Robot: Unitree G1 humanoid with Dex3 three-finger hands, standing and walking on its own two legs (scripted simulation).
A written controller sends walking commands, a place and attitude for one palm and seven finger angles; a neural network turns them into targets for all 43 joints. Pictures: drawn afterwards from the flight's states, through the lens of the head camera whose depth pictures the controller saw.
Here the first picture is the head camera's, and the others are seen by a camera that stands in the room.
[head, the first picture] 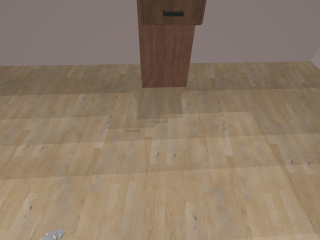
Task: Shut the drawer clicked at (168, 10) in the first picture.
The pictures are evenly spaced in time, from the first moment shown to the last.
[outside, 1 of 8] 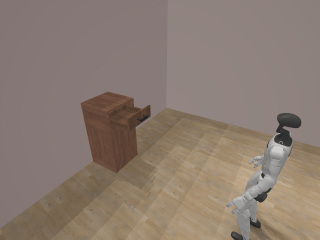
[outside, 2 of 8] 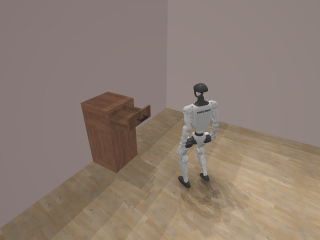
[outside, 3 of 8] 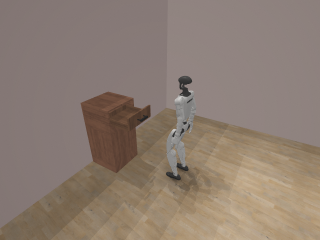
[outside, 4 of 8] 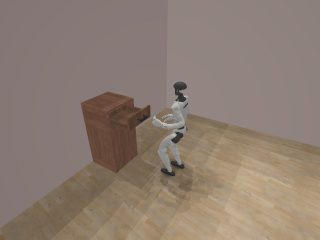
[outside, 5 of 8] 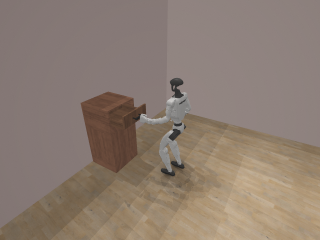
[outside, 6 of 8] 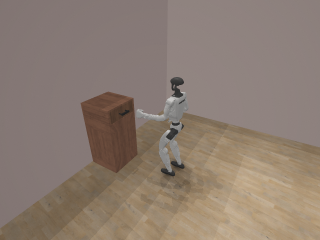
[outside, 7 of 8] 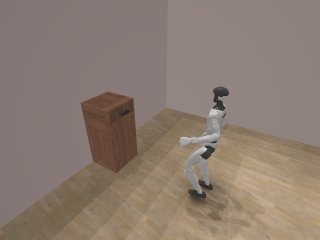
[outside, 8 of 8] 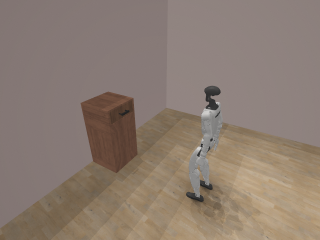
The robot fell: no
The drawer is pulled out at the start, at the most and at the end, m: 0.28 0.28 0.00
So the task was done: yes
